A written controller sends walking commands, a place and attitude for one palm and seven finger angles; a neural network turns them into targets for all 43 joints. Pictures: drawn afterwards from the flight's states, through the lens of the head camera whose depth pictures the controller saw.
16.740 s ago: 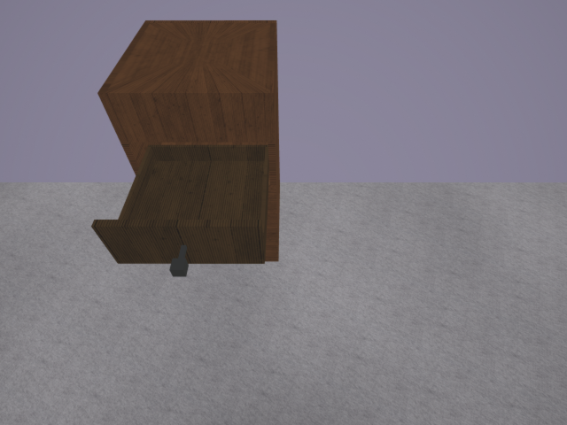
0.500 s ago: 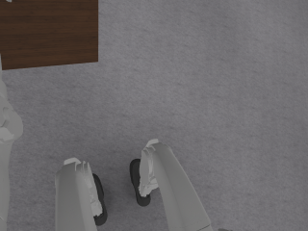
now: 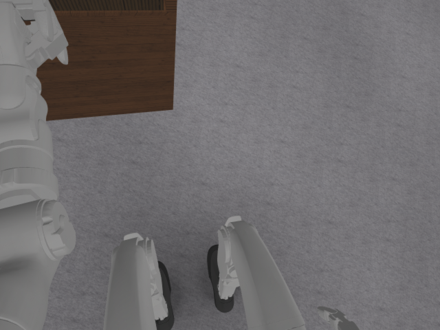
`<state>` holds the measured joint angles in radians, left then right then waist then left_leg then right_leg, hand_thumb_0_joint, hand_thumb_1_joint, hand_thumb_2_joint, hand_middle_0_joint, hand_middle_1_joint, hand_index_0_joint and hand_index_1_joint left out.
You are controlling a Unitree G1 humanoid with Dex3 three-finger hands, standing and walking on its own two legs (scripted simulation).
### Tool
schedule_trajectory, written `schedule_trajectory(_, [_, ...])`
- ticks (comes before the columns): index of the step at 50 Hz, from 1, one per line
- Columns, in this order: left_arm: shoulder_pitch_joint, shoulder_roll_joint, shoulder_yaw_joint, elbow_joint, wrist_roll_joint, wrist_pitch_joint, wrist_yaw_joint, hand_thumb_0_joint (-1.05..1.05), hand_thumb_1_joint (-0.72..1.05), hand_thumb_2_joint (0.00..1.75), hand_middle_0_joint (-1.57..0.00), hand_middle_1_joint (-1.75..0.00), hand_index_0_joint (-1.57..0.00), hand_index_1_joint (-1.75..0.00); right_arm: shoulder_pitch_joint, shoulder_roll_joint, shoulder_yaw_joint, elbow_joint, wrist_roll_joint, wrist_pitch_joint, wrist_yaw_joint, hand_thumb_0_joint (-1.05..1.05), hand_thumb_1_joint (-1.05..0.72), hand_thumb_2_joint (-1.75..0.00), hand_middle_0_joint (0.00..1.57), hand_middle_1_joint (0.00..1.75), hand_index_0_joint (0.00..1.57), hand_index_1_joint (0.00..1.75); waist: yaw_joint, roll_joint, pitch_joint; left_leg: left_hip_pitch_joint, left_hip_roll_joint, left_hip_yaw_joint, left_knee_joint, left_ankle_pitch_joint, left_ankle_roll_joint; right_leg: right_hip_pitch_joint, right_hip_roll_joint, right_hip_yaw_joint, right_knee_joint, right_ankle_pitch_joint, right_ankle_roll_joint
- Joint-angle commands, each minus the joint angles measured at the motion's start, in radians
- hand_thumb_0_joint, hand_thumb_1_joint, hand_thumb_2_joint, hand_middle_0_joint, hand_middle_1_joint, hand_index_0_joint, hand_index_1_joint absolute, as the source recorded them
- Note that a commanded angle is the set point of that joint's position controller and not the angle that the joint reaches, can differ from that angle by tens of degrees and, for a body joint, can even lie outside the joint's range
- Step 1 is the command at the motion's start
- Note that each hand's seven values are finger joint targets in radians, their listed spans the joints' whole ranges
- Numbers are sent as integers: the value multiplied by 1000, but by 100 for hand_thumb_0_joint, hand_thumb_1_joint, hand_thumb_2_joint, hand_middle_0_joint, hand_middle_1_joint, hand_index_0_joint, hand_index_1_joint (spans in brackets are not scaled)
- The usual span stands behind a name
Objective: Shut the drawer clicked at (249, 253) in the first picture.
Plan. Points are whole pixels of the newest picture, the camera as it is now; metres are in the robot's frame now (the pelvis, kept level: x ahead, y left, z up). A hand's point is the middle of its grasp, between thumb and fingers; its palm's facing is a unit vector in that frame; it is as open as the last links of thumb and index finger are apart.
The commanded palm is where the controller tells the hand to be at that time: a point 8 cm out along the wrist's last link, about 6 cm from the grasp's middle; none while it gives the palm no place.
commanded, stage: draw the hand back to the body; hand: left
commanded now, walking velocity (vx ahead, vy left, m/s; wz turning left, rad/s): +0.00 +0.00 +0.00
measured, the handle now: out of the picture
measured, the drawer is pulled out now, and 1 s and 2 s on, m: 0.00 0.00 0.00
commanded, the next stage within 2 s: step back with the hand held close in 1.28 s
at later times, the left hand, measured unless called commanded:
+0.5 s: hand out of the picture +0.37 +0.20 +0.18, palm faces +0.07 -0.99 -0.15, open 3.3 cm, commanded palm +0.34 +0.26 +0.22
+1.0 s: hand out of the picture +0.26 +0.24 +0.35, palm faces +0.40 -0.83 -0.39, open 3.3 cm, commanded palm +0.20 +0.28 +0.38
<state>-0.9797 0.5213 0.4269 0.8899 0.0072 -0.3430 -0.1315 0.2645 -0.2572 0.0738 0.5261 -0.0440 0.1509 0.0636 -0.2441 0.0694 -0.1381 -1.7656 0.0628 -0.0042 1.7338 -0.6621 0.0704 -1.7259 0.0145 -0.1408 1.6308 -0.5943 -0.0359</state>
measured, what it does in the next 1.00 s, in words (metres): rises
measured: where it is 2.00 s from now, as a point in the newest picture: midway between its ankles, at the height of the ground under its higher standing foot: (192, 298)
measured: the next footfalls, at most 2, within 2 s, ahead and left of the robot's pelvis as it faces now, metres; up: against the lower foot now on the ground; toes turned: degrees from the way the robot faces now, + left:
none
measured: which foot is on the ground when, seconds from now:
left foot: down 0.00-1.00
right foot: down 0.00-1.00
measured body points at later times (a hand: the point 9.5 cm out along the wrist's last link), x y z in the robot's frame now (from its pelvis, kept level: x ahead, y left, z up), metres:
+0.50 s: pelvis +0.06 +0.00 +0.17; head +0.13 +0.02 +0.61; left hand +0.36 +0.25 +0.20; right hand +0.26 -0.23 +0.09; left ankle +0.04 +0.09 -0.50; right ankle +0.06 -0.11 -0.51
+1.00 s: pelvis +0.08 -0.01 +0.23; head +0.08 -0.04 +0.68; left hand +0.23 +0.29 +0.37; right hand +0.29 -0.20 +0.14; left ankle +0.04 +0.09 -0.50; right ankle +0.06 -0.11 -0.50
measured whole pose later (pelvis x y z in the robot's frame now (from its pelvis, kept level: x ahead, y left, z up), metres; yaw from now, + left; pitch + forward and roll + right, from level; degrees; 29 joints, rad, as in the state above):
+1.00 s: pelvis +0.08 -0.01 +0.23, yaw +7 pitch +0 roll -1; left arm 0.48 0.35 0.20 -0.37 -0.09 0.00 0.11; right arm 0.21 -0.24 0.05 0.55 0.04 -0.04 -0.08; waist 0.03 0.08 -0.03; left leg -0.20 -0.01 0.03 0.55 -0.34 0.03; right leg -0.19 0.01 -0.07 0.52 -0.33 -0.03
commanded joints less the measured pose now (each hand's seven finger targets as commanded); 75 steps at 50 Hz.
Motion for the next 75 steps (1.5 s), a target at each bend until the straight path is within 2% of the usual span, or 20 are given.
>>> schedule_trajectory(1, [-27, 229, 34, -632, -100, -23, 15, 0, 90, 90, -140, -160, -140, -160, 189, -195, -99, -116, 42, -1, 7, 0, -90, -90, 20, 30, 20, 30, 133, 258, -1018, 903, -25, -121, -328, 755, -61, 664, 24, 102, -274, 537, 2])
schedule_trajectory(7, [266, 67, -63, -907, -206, 82, 36, 0, 90, 90, -140, -160, -140, -160, 111, -165, -107, -113, 96, -82, -31, 0, -90, -90, 20, 30, 20, 30, 115, 48, -812, 897, -32, -95, -481, 653, -38, 889, 12, 115, -450, 599, 28])
schedule_trajectory(13, [378, -174, -289, -728, -204, 33, 27, 0, 90, 90, -140, -160, -140, -160, 82, -150, -108, -26, 92, -167, -69, 0, -90, -90, 20, 30, 20, 30, 61, 24, -434, 944, -42, -61, -587, 482, -39, 812, 10, 93, -583, 409, 31])
schedule_trajectory(17, [546, -154, -302, -651, -193, 31, -32, 0, 90, 90, -140, -160, -140, -160, 55, -155, -108, -64, 92, -168, -75, 0, -90, -90, 20, 30, 20, 30, 120, 27, -318, 1013, -54, -48, -686, 460, -45, 894, 8, 82, -662, 378, 15])
schedule_trajectory(20, [644, -104, -256, -768, -214, 33, -44, 0, 90, 90, -140, -160, -140, -160, 17, -149, -103, -130, 96, -158, -77, 0, -90, -90, 20, 30, 20, 30, 175, 79, -347, 1136, -60, -40, -755, 576, -48, 1026, 5, 81, -701, 471, 8])
schedule_trajectory(21, [742, 17, -227, -780, -101, 116, 65, 0, 90, 90, -140, -160, -140, -160, -11, -127, -105, -148, 101, -106, -91, 0, -90, -90, 20, 30, 20, 30, 254, 83, -457, 1259, -52, -39, -851, 645, -64, 1155, -21, 116, -753, 474, -9])
schedule_trajectory(22, [757, -67, -282, -894, -98, 154, 116, 0, 90, 90, -140, -160, -140, -160, -23, -99, -95, -197, 102, -90, -102, 0, -90, -90, 20, 30, 20, 30, 228, 103, -409, 1308, -48, -39, -878, 685, -69, 1167, -24, 106, -778, 498, -4])
schedule_trajectory(26, [818, -30, -256, -1005, -80, 234, 230, 0, 90, 90, -140, -160, -140, -160, -88, -88, -72, -228, 103, -74, -137, 0, -90, -90, 20, 30, 20, 30, 223, 37, -216, 1266, -31, -49, -985, 485, -61, 1235, -30, 107, -869, 387, -1])
schedule_trajectory(30, [832, -23, -258, -1098, -69, 260, 287, 0, 90, 90, -140, -160, -140, -160, -103, -87, -57, -215, 99, -105, -178, 0, -90, -90, 20, 30, 20, 30, 222, -1, -182, 1372, -30, -40, -1054, 546, -45, 1337, -36, 111, -945, 474, 1])
schedule_trajectory(37, [1137, -103, -297, -1175, -73, 297, 280, 0, 90, 90, -140, -160, -140, -160, -135, -90, -55, -170, 95, -175, -162, 0, -90, -90, 20, 30, 20, 30, 247, -63, -86, 1526, -17, -53, -1164, 630, -46, 1447, -39, 92, -1064, 525, 8])
schedule_trajectory(42, [1282, -15, -161, -1314, -88, 287, 268, 0, 90, 90, -140, -160, -140, -160, -177, -82, -57, -152, 87, -203, -154, 0, -90, -90, 20, 30, 20, 30, 275, -109, -22, 1546, -24, -28, -1222, 629, -39, 1541, -48, 102, -1137, 576, 12])
schedule_trajectory(46, [1318, 29, -89, -1497, -92, 261, 268, 0, 90, 90, -140, -160, -140, -160, -176, -63, -56, -145, 82, -239, -150, 0, -90, -90, 20, 30, 20, 30, 283, 27, -32, 1620, -33, -22, -1247, 702, -42, 1578, -46, 112, -1164, 623, 8])
schedule_trajectory(50, [1407, 18, -66, -1603, -98, 247, 268, 0, 90, 90, -140, -160, -140, -160, -177, -59, -60, -136, 79, -279, -142, 0, -90, -90, 20, 30, 20, 30, 288, 37, 1, 1649, -31, -17, -1263, 716, -43, 1586, -43, 116, -1194, 636, 10])
schedule_trajectory(55, [1490, 19, -10, -1644, -104, 225, 263, 0, 90, 90, -140, -160, -140, -160, -182, -60, -74, -122, 77, -309, -135, 0, -90, -90, 20, 30, 20, 30, 297, -27, 52, 1656, -28, -12, -1279, 681, -39, 1590, -38, 117, -1216, 630, 12])
schedule_trajectory(59, [1478, -82, -81, -1448, -103, 239, 245, 0, 90, 90, -140, -160, -140, -160, -178, -73, -85, -96, 80, -282, -136, 0, -90, -90, 20, 30, 20, 30, 269, -114, 212, 1612, -29, -8, -1291, 538, -31, 1504, -33, 121, -1261, 499, 22])
schedule_trajectory(67, [1426, 17, -27, -1653, -90, 200, 267, 0, 90, 90, -140, -160, -140, -160, -196, -61, -75, -117, 65, -322, -151, 0, -90, -90, 20, 30, 20, 30, 303, 47, 1, 1673, -45, -4, -1287, 578, -25, 1619, -55, 149, -1243, 548, 13])
schedule_trajectory(70, [1443, 14, -28, -1633, -88, 208, 272, 0, 90, 90, -140, -160, -140, -160, -199, -56, -69, -104, 65, -339, -152, 0, -90, -90, 20, 30, 20, 30, 301, 37, 73, 1648, -41, -9, -1295, 578, -30, 1598, -51, 147, -1256, 544, 9])
schedule_trajectory(71, [1282, 149, 132, -1706, -84, 152, 283, 0, 90, 90, -140, -160, -140, -160, -169, -86, -86, -127, 61, -313, -146, 0, -90, -90, 20, 30, 20, 30, 255, -43, 173, 1565, -23, -35, -1262, 488, -15, 1504, -126, 310, -1339, 566, 5])
schedule_trajectory(72, [1385, 68, 84, -1547, -77, 146, 279, 0, 90, 90, -140, -160, -140, -160, -158, -61, -92, -88, 58, -298, -145, 0, -90, -90, 20, 30, 20, 30, 242, -138, 206, 1572, -32, -35, -1215, 451, -19, 1454, -166, 334, -1373, 533, -7])
schedule_trajectory(75, [1492, -25, 5, -1447, -64, 132, 270, 0, 90, 90, -140, -160, -140, -160, -161, -68, -102, -85, 56, -269, -135, 0, -90, -90, 20, 30, 20, 30, 237, -143, 200, 1581, -28, -29, -1217, 453, -21, 1423, -185, 304, -1377, 508, -6])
